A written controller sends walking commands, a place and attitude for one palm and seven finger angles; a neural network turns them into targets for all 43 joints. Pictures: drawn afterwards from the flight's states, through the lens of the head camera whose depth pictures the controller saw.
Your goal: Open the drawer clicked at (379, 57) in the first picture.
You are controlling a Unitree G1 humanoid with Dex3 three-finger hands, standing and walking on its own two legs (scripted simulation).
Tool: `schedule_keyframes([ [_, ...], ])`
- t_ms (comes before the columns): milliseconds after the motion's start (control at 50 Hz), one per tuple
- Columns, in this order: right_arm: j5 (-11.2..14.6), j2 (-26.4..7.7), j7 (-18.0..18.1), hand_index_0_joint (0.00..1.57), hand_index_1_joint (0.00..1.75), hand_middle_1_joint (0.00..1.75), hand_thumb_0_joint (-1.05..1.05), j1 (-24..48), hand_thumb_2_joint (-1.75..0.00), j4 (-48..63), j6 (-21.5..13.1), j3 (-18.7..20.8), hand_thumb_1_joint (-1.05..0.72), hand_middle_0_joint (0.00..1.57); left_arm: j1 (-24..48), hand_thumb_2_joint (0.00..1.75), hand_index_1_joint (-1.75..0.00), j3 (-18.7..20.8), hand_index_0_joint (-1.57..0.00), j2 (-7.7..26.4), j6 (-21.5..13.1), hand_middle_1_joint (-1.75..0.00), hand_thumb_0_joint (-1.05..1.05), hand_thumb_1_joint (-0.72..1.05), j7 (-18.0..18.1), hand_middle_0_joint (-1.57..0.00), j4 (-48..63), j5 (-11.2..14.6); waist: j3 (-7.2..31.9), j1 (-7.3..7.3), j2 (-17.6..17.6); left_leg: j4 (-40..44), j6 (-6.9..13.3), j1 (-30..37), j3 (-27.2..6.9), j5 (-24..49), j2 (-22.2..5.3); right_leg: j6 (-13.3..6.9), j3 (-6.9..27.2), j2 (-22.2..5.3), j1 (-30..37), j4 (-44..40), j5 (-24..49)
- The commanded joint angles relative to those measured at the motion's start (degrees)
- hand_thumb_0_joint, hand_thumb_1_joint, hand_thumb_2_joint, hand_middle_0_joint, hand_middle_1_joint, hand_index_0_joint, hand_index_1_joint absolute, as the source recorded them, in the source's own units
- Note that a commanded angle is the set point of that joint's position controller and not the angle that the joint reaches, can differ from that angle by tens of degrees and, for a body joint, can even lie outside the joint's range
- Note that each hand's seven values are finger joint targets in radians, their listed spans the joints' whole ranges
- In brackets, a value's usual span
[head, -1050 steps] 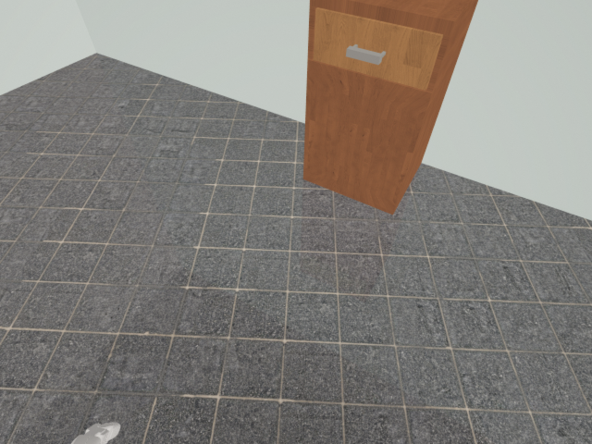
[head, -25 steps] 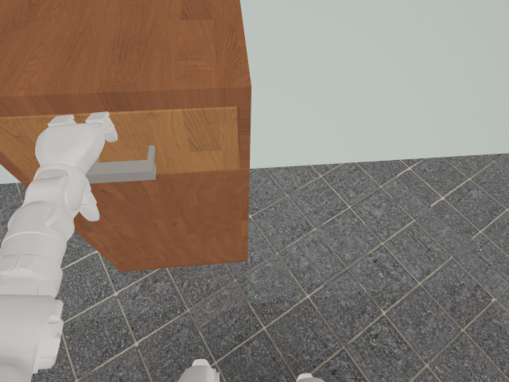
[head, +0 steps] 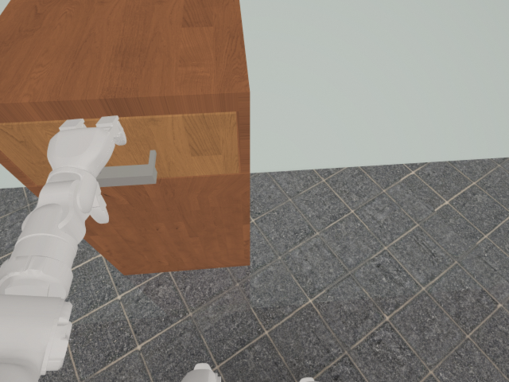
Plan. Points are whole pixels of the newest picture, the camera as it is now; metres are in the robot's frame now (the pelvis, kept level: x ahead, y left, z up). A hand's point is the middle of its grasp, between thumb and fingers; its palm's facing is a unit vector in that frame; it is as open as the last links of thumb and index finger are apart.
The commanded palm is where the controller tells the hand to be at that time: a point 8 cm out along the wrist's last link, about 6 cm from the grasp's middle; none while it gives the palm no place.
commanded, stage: re-aim the fingers above the handle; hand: left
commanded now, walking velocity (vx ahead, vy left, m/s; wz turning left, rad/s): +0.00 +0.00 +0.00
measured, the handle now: (124, 166) +0.50 +0.25 -0.02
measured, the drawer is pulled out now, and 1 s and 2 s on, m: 0.00 0.00 0.00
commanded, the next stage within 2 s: lower the fingers behind the handle in 0.24 s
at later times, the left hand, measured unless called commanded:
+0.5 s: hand (100, 172) +0.45 +0.26 +0.03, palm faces -0.09 -0.02 -1.00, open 13.8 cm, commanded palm +0.44 +0.26 +0.09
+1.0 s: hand (100, 186) +0.44 +0.27 +0.00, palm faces -0.09 -0.04 -1.00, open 13.8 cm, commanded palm +0.44 +0.27 +0.06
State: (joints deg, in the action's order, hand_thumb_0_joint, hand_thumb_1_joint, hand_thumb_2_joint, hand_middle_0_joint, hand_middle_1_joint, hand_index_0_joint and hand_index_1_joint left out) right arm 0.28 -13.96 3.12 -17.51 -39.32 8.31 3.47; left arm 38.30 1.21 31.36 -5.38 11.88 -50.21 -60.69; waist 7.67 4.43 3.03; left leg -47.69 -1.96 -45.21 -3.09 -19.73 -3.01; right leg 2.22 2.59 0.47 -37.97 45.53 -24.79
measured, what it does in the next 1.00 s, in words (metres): stands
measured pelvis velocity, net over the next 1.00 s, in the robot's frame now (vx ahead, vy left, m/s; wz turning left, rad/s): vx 0.00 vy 0.00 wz -0.01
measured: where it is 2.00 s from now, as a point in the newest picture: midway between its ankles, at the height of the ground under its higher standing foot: outside the picture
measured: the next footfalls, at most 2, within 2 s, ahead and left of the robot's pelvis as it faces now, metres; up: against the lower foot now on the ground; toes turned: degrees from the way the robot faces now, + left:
none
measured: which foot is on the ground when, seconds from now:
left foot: down 0.00-1.00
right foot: down 0.00-1.00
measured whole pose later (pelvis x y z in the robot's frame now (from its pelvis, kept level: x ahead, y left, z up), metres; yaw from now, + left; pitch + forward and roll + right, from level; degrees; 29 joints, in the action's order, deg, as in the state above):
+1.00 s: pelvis +0.00 +0.00 -0.01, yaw -1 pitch +20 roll -2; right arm -0.6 -13.9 3.0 -18.0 -40.5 8.3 3.8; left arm 37.0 2.9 32.0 -6.7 14.6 -52.1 -61.7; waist 8.8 4.8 2.6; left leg -52.8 -1.8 -51.5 -3.1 -21.6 -3.3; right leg 2.5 2.8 1.0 -44.2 50.3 -26.5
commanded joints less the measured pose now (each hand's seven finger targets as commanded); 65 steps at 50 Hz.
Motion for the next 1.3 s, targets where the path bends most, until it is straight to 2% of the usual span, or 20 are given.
schedule_keyframes([
  [0, 0.09, -9.17, 0.88, 0.2, 0.3, 0.3, 0.0, -5.93, -0.9, 3.96, -0.48, 3.28, -0.9, 0.2, 22.44, 0.3, -1.2, 5.95, -0.3, 17.63, 0.35, -1.2, 0.0, -0.5, 2.23, -0.3, 10.59, 0.34, 22.61, -0.02, 1.68, 3.08, 4.31, 21.54, 5.12, 19.52, 3.78, -3.52, -5.01, 3.73, 4.16, -5.43, 21.76],
  [180, -0.06, -8.86, 1.1, 0.2, 0.3, 0.3, 0.0, -6.09, -0.9, 3.9, -0.81, 3.73, -0.9, 0.2, 22.57, 0.3, -1.2, 4.26, -0.3, 14.92, -0.94, -1.2, 0.0, -0.5, 1.54, -0.3, 12.41, 1.15, 21.99, 0.58, 1.97, 2.77, 4.45, 22.9, 5.31, 20.66, 3.83, -3.66, -4.9, 3.72, 4.15, -5.77, 22.72],
  [200, 0.1, -9.02, 1.21, 0.2, 0.3, 0.3, 0.0, -6.22, -0.9, 3.8, -0.72, 3.69, -0.9, 0.2, 23.09, 0.3, -1.2, 5.55, -0.3, 16.85, -1.23, -1.2, 0.0, -0.5, 1.76, -0.3, 12.85, 0.79, 23.05, 0.26, 1.76, 2.81, 4.37, 22.74, 5.14, 20.59, 3.84, -3.49, -4.77, 3.77, 4.14, -5.43, 22.82],
  [240, 0.16, -8.89, 1.03, 0.2, 0.3, 0.3, 0.0, -6.09, -0.9, 3.73, -0.72, 3.61, -0.9, 0.2, 22.8, 0.3, -1.2, 3.95, -0.3, 14.84, -0.82, -1.2, 0.0, -0.5, 2.01, -0.3, 11.97, 0.77, 21.24, 0.7, 2.56, 2.82, 4.4, 22.45, 5.34, 20.13, 3.95, -3.54, -4.84, 3.8, 3.1, -5.76, 22.43],
  [300, 0.15, -9.27, 1.12, 0.2, 0.3, 0.3, 0.0, -6.15, -0.9, 3.65, -0.46, 3.49, -0.9, 0.2, 22.68, 0.3, -1.2, 6.92, -0.3, 18.83, -0.46, -1.2, 0.0, -0.5, 2.51, -0.3, 11.06, 0.42, 23.27, -0.12, 1.01, 2.76, 4.5, 20.96, 5.45, 19.81, 4.16, -3.39, -4.41, 3.64, 5.21, -5.36, 23.16],
  [420, -0.02, -9.2, 0.74, 0.2, 0.3, 0.3, 0.0, -6.42, -0.9, 3.82, -0.57, 3.57, -0.9, 0.2, 20.63, 0.3, -1.2, 4.25, -0.3, 15.27, 0.1, -1.2, 0.0, -0.5, 2.1, -0.3, 8.19, 0.22, 21.33, 0.29, 1.91, 2.14, 4.33, 20.14, 5.8, 19.72, 3.94, -3.59, -4.68, 3.62, 3.55, -4.86, 23.16],
  [500, -0.19, -9.22, 0.92, 0.2, 0.3, 0.3, 0.0, -6.94, -0.9, 3.73, -0.45, 3.86, -0.9, 0.2, 20.18, 0.3, -1.2, 6.56, -0.3, 17.32, -1.46, -1.2, 0.0, -0.5, 2.11, -0.3, 9.76, 0.07, 24.15, 0.07, 0.84, 1.2, 4.43, 20.57, 5.59, 21.73, 3.88, -3.43, -4.34, 3.71, 3.96, -4.07, 25.2],
  [580, -0.42, -9.19, 0.73, 0.2, 0.3, 0.3, 0.0, -6.8, -0.9, 3.36, -0.61, 3.87, -0.9, 0.2, 20.71, 0.3, -1.2, 5.78, -0.3, 15.64, -2.1, -1.2, 0.0, -0.5, 3.08, -0.3, 9.6, 0.22, 21.61, 0.66, 0.93, 0.61, 4.39, 18.95, 5.47, 20.56, 3.71, -3.64, -4.73, 3.66, 1.91, -3.45, 23.7],
  [620, -0.72, -9.51, 0.75, 0.2, 0.3, 0.3, 0.0, -6.77, -0.9, 3.07, -0.41, 3.93, -0.9, 0.2, 19.65, 0.3, -1.2, 8.5, -0.3, 18.94, -2.15, -1.2, 0.0, -0.5, 4.13, -0.3, 9.95, -0.36, 23.93, -0.41, 2.46, -0.21, 4.31, 19.06, 5.54, 21.38, 3.78, -3.66, -4.44, 3.7, 2.1, -2.34, 24.17],
  [720, -0.71, -9.4, 0.62, 0.2, 0.3, 0.3, 0.0, -6.74, -0.9, 2.68, -0.44, 3.76, -0.9, 0.2, 20.54, 0.3, -1.2, 6.91, -0.3, 17.62, -1.12, -1.2, 0.0, -0.5, 5.35, -0.3, 8.58, -0.78, 22.83, 0.41, 3.0, -0.87, 4.16, 17.63, 5.26, 19.57, 3.65, -3.69, -4.84, 3.83, -0.48, -1.67, 21.76],
  [800, -0.74, -9.27, 0.75, 0.2, 0.3, 0.3, 0.0, -7.3, -0.9, 2.71, -0.63, 3.92, -0.9, 0.2, 21.69, 0.3, -1.2, 6.42, -0.3, 17.11, -1.25, -1.2, 0.0, -0.5, 5.14, -0.3, 10.1, -0.59, 26.74, 0.72, 3.1, -1.37, 4.17, 19.44, 4.97, 20.64, 3.46, -3.43, -4.63, 3.93, -0.49, -1.38, 22.48],
  [860, -0.89, -9.46, 0.73, 0.2, 0.3, 0.3, 0.0, -7.14, -0.9, 2.34, -0.56, 3.64, -0.9, 0.2, 20.48, 0.3, -1.2, 5.97, -0.3, 16.67, -0.96, -1.2, 0.0, -0.5, 4.77, -0.3, 7.82, -0.56, 23.14, 0.76, 2.75, -1.4, 4.09, 17.42, 4.85, 18.91, 3.37, -3.73, -5.08, 3.98, -2.04, -1.19, 20.45],
  [900, -0.87, -9.15, 0.74, 0.2, 0.3, 0.3, 0.0, -7.49, -0.9, 2.64, -0.74, 3.84, -0.9, 0.2, 22.06, 0.3, -1.2, 4.97, -0.3, 15.16, -1.68, -1.2, 0.0, -0.5, 4.86, -0.3, 9.99, -0.62, 25.22, 1.15, 3.27, -1.68, 4.13, 19.3, 4.67, 20.09, 3.2, -3.6, -5.06, 4.09, -2.99, -1.2, 20.63],
  [940, -1.12, -9.35, 0.73, 0.2, 0.3, 0.3, 0.0, -7.26, -0.9, 2.51, -0.61, 3.79, -0.9, 0.2, 20.06, 0.3, -1.2, 7.32, -0.3, 17.47, -1.97, -1.2, 0.0, -0.5, 5.09, -0.3, 9.77, -0.61, 26.09, 0.19, 3.1, -2.12, 4.05, 18.77, 4.63, 20.32, 3.1, -3.68, -5.02, 4.08, -2.63, -0.5, 20.79],
  [980, -1.07, -9.23, 0.48, 0.2, 0.3, 0.3, 0.0, -7.28, -0.9, 2.22, -0.56, 3.67, -0.9, 0.2, 19.1, 0.3, -1.2, 5.45, -0.3, 14.86, -1.44, -1.2, 0.0, -0.5, 4.89, -0.3, 7.02, -0.39, 23.14, 0.93, 2.36, -2.28, 4.07, 16.96, 4.63, 19.26, 3.18, -3.82, -5.21, 4.04, -3.58, -0.51, 19.94],
  [1020, -1.07, -9.65, 0.45, 0.2, 0.3, 0.3, 0.0, -7.19, -0.9, 2.1, -0.41, 3.46, -0.9, 0.2, 18.98, 0.3, -1.2, 5.82, -0.3, 16.03, -1.06, -1.2, 0.0, -0.5, 5.23, -0.3, 5.15, -0.9, 20.98, 0.75, 1.94, -2.16, 4.01, 14.95, 4.53, 16.72, 3.1, -3.84, -5.33, 4.03, -4.94, -0.32, 17.7],
  [1060, -0.98, -9.39, 0.25, 0.2, 0.3, 0.3, 0.0, -7.32, -0.9, 2.37, -0.43, 3.5, -0.9, 0.2, 20.26, 0.3, -1.2, 3.65, -0.3, 13.78, -0.58, -1.2, 0.0, -0.5, 5.51, -0.3, 5.11, -1.35, 21.36, 1.26, 3.44, -2.05, 3.9, 15.8, 4.34, 15.33, 3.08, -3.97, -5.57, 4.13, -6.91, -0.47, 15.16],
  [1120, -1.05, -9.77, 0.44, 0.2, 0.3, 0.3, 0.0, -7.69, -0.9, 2.41, -0.39, 3.31, -0.9, 0.2, 19.25, 0.3, -1.2, 5.39, -0.3, 15.95, 0.14, -1.2, 0.0, -0.5, 5.5, -0.3, 2.79, -1.06, 22.3, 0.95, 0.79, -2.63, 4.17, 14.4, 4.36, 15.03, 3.0, -3.76, -5.29, 4.04, -6.01, 0.02, 15.66],
  [1160, -0.9, -9.53, 0.3, 0.2, 0.3, 0.3, 0.0, -7.87, -0.9, 2.71, -0.38, 3.16, -0.9, 0.2, 19.65, 0.3, -1.2, 3.51, -0.3, 13.85, 0.47, -1.2, 0.0, -0.5, 5.09, -0.3, 2.07, -0.98, 21.33, 1.33, 1.19, -2.54, 4.11, 13.73, 4.42, 14.33, 3.08, -3.82, -5.48, 4.02, -6.68, -0.03, 15.02],
  [1280, -0.79, -9.58, 0.27, 0.2, 0.3, 0.3, 0.0, -7.97, -0.9, 3.22, -0.23, 2.74, -0.9, 0.2, 19.0, 0.3, -1.2, 3.74, -0.3, 14.33, 0.46, -1.2, 0.0, -0.5, 4.13, -0.3, -0.16, -0.89, 20.27, 1.26, 0.33, -3.14, 4.31, 11.35, 4.46, 12.43, 3.09, -3.84, -5.28, 3.96, -7.73, 0.53, 13.59],
])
